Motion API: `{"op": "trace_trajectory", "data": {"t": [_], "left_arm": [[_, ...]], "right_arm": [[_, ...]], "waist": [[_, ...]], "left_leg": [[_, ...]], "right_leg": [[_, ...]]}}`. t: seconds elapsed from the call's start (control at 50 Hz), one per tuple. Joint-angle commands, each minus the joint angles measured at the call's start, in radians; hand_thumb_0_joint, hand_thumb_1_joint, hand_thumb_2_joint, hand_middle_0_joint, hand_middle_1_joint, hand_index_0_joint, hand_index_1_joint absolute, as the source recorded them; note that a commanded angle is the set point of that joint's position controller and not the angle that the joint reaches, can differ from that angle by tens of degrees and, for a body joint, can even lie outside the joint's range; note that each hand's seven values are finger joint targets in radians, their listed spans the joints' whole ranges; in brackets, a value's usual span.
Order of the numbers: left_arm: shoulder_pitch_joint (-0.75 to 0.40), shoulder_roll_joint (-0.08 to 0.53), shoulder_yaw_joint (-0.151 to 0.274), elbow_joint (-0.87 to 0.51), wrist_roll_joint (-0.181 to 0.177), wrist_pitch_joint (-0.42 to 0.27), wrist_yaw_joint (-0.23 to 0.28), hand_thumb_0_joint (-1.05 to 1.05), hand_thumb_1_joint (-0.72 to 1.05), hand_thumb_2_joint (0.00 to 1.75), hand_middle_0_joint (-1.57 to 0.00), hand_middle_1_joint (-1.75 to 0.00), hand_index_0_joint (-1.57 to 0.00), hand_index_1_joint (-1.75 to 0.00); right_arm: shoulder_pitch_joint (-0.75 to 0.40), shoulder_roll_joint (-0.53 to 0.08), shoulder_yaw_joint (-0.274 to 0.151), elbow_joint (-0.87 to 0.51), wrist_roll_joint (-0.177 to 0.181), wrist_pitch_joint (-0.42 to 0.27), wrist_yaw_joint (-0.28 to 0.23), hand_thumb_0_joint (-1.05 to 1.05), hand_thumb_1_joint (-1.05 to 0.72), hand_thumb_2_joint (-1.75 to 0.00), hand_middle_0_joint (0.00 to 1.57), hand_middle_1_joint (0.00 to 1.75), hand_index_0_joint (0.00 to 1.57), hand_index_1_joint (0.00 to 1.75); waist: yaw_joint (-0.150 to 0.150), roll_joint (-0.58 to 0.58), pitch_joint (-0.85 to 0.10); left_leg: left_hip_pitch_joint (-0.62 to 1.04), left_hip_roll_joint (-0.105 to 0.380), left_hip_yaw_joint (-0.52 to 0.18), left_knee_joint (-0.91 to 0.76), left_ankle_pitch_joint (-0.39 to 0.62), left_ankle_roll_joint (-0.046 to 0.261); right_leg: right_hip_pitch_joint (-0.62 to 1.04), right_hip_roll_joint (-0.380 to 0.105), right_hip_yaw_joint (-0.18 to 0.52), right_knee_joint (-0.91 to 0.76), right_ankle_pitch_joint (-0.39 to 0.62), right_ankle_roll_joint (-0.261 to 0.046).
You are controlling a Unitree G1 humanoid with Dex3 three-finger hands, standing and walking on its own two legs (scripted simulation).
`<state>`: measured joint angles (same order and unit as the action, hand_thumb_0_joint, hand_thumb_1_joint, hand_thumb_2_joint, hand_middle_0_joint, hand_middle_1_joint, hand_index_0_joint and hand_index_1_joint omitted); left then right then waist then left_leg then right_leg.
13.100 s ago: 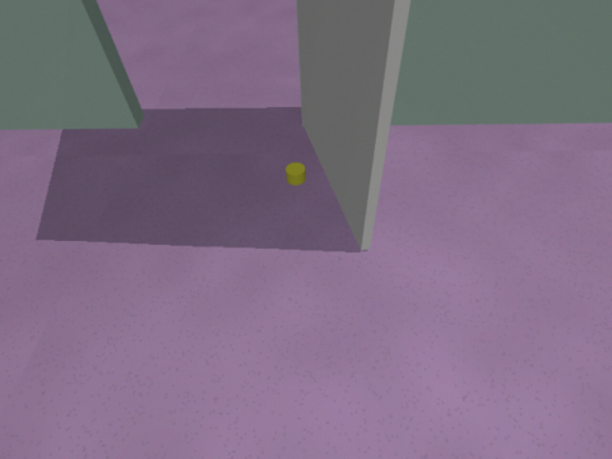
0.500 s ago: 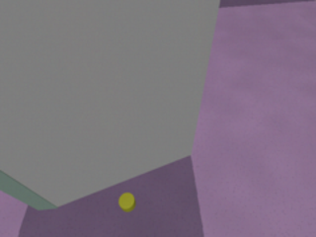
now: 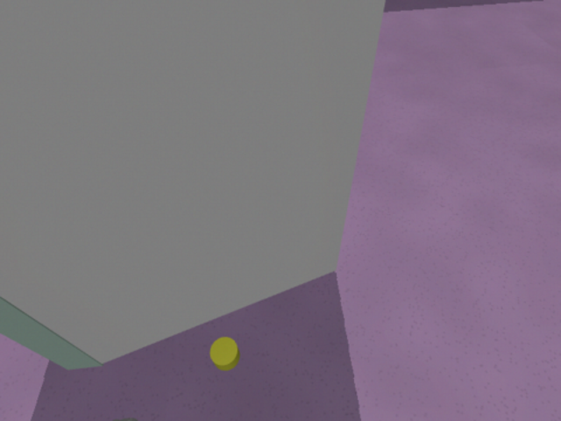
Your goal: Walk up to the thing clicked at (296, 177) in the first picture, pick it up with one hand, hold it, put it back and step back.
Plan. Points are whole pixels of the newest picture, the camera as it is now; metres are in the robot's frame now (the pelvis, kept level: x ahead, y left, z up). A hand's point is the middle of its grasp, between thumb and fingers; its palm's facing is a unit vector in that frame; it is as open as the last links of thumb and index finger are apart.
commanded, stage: stand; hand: left
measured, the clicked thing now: (225, 353) +0.43 +0.26 -0.75
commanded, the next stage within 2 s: rise first in 1.86 s
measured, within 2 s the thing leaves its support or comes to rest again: neither
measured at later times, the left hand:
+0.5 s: hand out of the picture +0.03 +0.25 -0.16, palm faces -0.02 -0.94 -0.34, open 7.4 cm
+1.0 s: hand out of the picture +0.06 +0.25 -0.16, palm faces -0.02 -0.94 -0.33, open 7.4 cm
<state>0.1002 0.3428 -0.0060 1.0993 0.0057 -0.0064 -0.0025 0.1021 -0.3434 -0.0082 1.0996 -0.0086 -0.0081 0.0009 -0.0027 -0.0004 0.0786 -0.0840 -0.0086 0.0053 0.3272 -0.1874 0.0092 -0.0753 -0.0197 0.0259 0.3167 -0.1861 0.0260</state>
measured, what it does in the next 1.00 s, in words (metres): stands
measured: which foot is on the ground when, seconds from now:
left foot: down 0.00-1.00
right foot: down 0.00-1.00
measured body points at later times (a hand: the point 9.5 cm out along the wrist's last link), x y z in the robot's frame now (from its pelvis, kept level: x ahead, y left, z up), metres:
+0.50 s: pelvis -0.01 +0.00 +0.00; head +0.00 +0.00 +0.45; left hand +0.04 +0.30 -0.14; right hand +0.05 -0.30 -0.13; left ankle +0.00 +0.11 -0.75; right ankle -0.01 -0.14 -0.75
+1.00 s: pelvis +0.00 +0.00 +0.00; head +0.01 +0.00 +0.45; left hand +0.06 +0.30 -0.13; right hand +0.08 -0.30 -0.13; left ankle +0.00 +0.11 -0.75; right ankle -0.01 -0.14 -0.75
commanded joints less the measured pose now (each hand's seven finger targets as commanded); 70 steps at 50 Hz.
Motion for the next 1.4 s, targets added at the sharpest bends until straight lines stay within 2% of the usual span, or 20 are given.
{"op": "trace_trajectory", "data": {"t": [0.0,0.06,0.16,0.22,0.26,0.32,0.38,0.46,0.52,0.54,0.6,0.64,0.72,0.86,0.98,1.1,1.32,1.38], "left_arm": [[-0.021,0.219,0.047,-0.053,0.006,-0.022,0.014,0.00,0.90,0.90,-0.20,-0.30,-0.20,-0.30],[-0.018,0.216,0.047,-0.047,0.005,-0.023,0.014,0.00,0.90,0.90,-0.20,-0.30,-0.20,-0.30],[-0.011,0.217,0.048,-0.040,0.007,-0.023,0.010,0.00,0.90,0.90,-0.20,-0.30,-0.20,-0.30],[-0.013,0.215,0.050,-0.041,0.006,-0.022,0.008,0.00,0.90,0.90,-0.20,-0.30,-0.20,-0.30],[-0.007,0.213,0.047,-0.040,0.008,-0.024,0.009,0.00,0.90,0.90,-0.20,-0.30,-0.20,-0.30],[-0.004,0.218,0.047,-0.034,0.006,-0.026,0.009,0.00,0.90,0.90,-0.20,-0.30,-0.20,-0.30],[-0.003,0.220,0.046,-0.037,0.006,-0.027,0.009,0.00,0.90,0.90,-0.20,-0.30,-0.20,-0.30],[0.015,0.218,0.047,-0.034,0.006,-0.022,0.007,0.00,0.90,0.90,-0.20,-0.30,-0.20,-0.30],[0.019,0.211,0.042,-0.033,0.006,-0.023,0.008,0.00,0.90,0.90,-0.20,-0.30,-0.20,-0.30],[0.020,0.215,0.043,-0.036,0.008,-0.025,0.009,0.00,0.90,0.90,-0.20,-0.30,-0.20,-0.30],[0.016,0.219,0.042,-0.036,0.004,-0.027,0.009,0.00,0.90,0.90,-0.20,-0.30,-0.20,-0.30],[0.018,0.219,0.041,-0.034,0.003,-0.026,0.010,0.00,0.90,0.90,-0.20,-0.30,-0.20,-0.30],[0.023,0.214,0.039,-0.035,0.003,-0.023,0.010,0.00,0.90,0.90,-0.20,-0.30,-0.20,-0.30],[0.016,0.215,0.038,-0.036,0.004,-0.024,0.010,0.00,0.90,0.90,-0.20,-0.30,-0.20,-0.30],[0.004,0.217,0.041,-0.041,0.004,-0.027,0.013,0.00,0.90,0.90,-0.20,-0.30,-0.20,-0.30],[0.002,0.218,0.042,-0.037,0.005,-0.023,0.012,0.00,0.90,0.90,-0.20,-0.30,-0.20,-0.30],[0.004,0.217,0.043,-0.041,0.005,-0.023,0.011,0.00,0.90,0.90,-0.20,-0.30,-0.20,-0.30],[0.001,0.212,0.041,-0.037,0.005,-0.021,0.012,0.00,0.90,0.90,-0.20,-0.30,-0.20,-0.30]], "right_arm": [[-0.033,-0.218,-0.041,-0.051,0.000,-0.023,-0.009,0.00,-0.90,-0.90,0.20,0.30,0.20,0.30],[-0.032,-0.218,-0.040,-0.044,0.000,-0.026,-0.007,0.00,-0.90,-0.90,0.20,0.30,0.20,0.30],[-0.029,-0.216,-0.040,-0.037,-0.003,-0.026,-0.005,0.00,-0.90,-0.90,0.20,0.30,0.20,0.30],[-0.020,-0.220,-0.040,-0.034,-0.003,-0.028,-0.005,0.00,-0.90,-0.90,0.20,0.30,0.20,0.30],[-0.029,-0.217,-0.042,-0.038,-0.002,-0.029,-0.004,0.00,-0.90,-0.90,0.20,0.30,0.20,0.30],[-0.013,-0.216,-0.040,-0.030,-0.002,-0.026,-0.002,0.00,-0.90,-0.90,0.20,0.30,0.20,0.30],[-0.019,-0.218,-0.040,-0.032,-0.002,-0.025,-0.002,0.00,-0.90,-0.90,0.20,0.30,0.20,0.30],[-0.008,-0.224,-0.040,-0.025,-0.004,-0.025,-0.004,0.00,-0.90,-0.90,0.20,0.30,0.20,0.30],[-0.016,-0.220,-0.038,-0.028,-0.001,-0.027,-0.003,0.00,-0.90,-0.90,0.20,0.30,0.20,0.30],[-0.007,-0.223,-0.039,-0.028,-0.001,-0.026,-0.003,0.00,-0.90,-0.90,0.20,0.30,0.20,0.30],[0.000,-0.220,-0.034,-0.024,0.000,-0.028,-0.005,0.00,-0.90,-0.90,0.20,0.30,0.20,0.30],[-0.002,-0.224,-0.034,-0.022,0.002,-0.027,-0.005,0.00,-0.90,-0.90,0.20,0.30,0.20,0.30],[-0.007,-0.220,-0.029,-0.025,0.002,-0.028,-0.006,0.00,-0.90,-0.90,0.20,0.30,0.20,0.30],[-0.008,-0.220,-0.028,-0.027,0.004,-0.027,-0.006,0.00,-0.90,-0.90,0.20,0.30,0.20,0.30],[-0.005,-0.223,-0.028,-0.032,0.001,-0.028,-0.008,0.00,-0.90,-0.90,0.20,0.30,0.20,0.30],[-0.011,-0.219,-0.028,-0.035,0.002,-0.026,-0.009,0.00,-0.90,-0.90,0.20,0.30,0.20,0.30],[-0.016,-0.222,-0.029,-0.036,0.002,-0.031,-0.011,0.00,-0.90,-0.90,0.20,0.30,0.20,0.30],[-0.020,-0.225,-0.029,-0.034,0.003,-0.028,-0.011,0.00,-0.90,-0.90,0.20,0.30,0.20,0.30]], "waist": [[-0.001,0.009,-0.086],[0.001,0.009,-0.077],[0.001,0.010,-0.056],[0.000,0.021,-0.062],[0.002,0.004,-0.077],[-0.002,-0.006,-0.055],[-0.002,-0.008,-0.074],[0.001,0.018,-0.063],[0.004,0.007,-0.065],[0.001,-0.002,-0.093],[-0.003,-0.007,-0.092],[-0.003,0.000,-0.083],[0.003,0.011,-0.088],[0.003,0.003,-0.079],[0.000,0.005,-0.117],[0.000,0.003,-0.098],[0.005,-0.001,-0.113],[0.004,0.006,-0.093]], "left_leg": [[-0.006,0.131,-0.097,-0.067,0.123,0.016],[-0.007,0.130,-0.104,-0.075,0.114,0.014],[-0.030,0.129,-0.112,-0.095,0.016,0.015],[-0.041,0.130,-0.115,-0.099,0.011,0.018],[-0.026,0.132,-0.116,-0.087,0.056,0.017],[-0.038,0.128,-0.122,-0.093,0.001,0.017],[-0.032,0.127,-0.118,-0.081,0.030,0.018],[-0.057,0.126,-0.125,-0.099,-0.036,0.017],[-0.047,0.129,-0.126,-0.087,0.018,0.017],[-0.032,0.133,-0.120,-0.072,0.055,0.022],[-0.029,0.128,-0.116,-0.063,0.104,0.021],[-0.030,0.126,-0.118,-0.067,0.078,0.020],[-0.029,0.130,-0.117,-0.063,0.127,0.019],[-0.034,0.128,-0.120,-0.063,0.123,0.015],[-0.010,0.135,-0.112,-0.042,0.198,0.017],[-0.025,0.130,-0.112,-0.057,0.147,0.014],[0.004,0.137,-0.113,-0.054,0.194,0.014],[-0.015,0.132,-0.114,-0.058,0.160,0.015]], "right_leg": [[0.000,-0.104,0.078,-0.050,0.140,-0.043],[-0.011,-0.102,0.075,-0.054,0.120,-0.039],[-0.037,-0.100,0.078,-0.064,0.042,-0.043],[-0.026,-0.103,0.081,-0.059,0.057,-0.047],[-0.029,-0.103,0.075,-0.056,0.066,-0.044],[-0.047,-0.101,0.080,-0.069,0.012,-0.043],[-0.042,-0.103,0.079,-0.067,0.044,-0.044],[-0.046,-0.100,0.078,-0.057,0.018,-0.047],[-0.049,-0.101,0.077,-0.053,0.033,-0.048],[-0.033,-0.107,0.079,-0.054,0.066,-0.048],[-0.030,-0.112,0.082,-0.048,0.117,-0.046],[-0.041,-0.106,0.077,-0.051,0.087,-0.046],[-0.032,-0.107,0.070,-0.039,0.115,-0.047],[-0.030,-0.107,0.070,-0.048,0.106,-0.044],[-0.004,-0.117,0.070,-0.033,0.189,-0.045],[-0.008,-0.111,0.066,-0.040,0.141,-0.045],[-0.012,-0.112,0.063,-0.033,0.152,-0.046],[-0.021,-0.111,0.065,-0.044,0.130,-0.045]]}}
